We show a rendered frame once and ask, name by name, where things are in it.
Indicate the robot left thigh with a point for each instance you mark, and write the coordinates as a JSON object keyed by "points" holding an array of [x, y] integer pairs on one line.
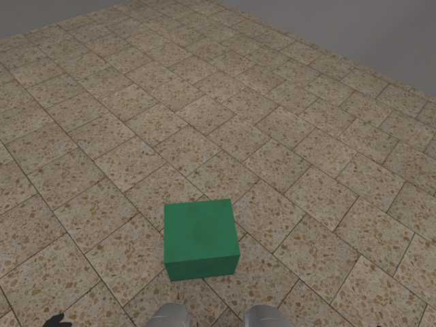
{"points": [[170, 314]]}

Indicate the robot thigh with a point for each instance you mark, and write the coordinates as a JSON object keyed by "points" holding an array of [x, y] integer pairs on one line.
{"points": [[170, 314], [264, 316]]}

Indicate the carton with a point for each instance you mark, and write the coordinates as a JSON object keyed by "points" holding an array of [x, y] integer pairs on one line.
{"points": [[200, 240]]}

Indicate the left robot hand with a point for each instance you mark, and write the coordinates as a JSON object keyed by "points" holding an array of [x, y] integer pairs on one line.
{"points": [[54, 321]]}

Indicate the robot right thigh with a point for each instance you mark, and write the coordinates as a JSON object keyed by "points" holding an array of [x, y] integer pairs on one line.
{"points": [[264, 316]]}

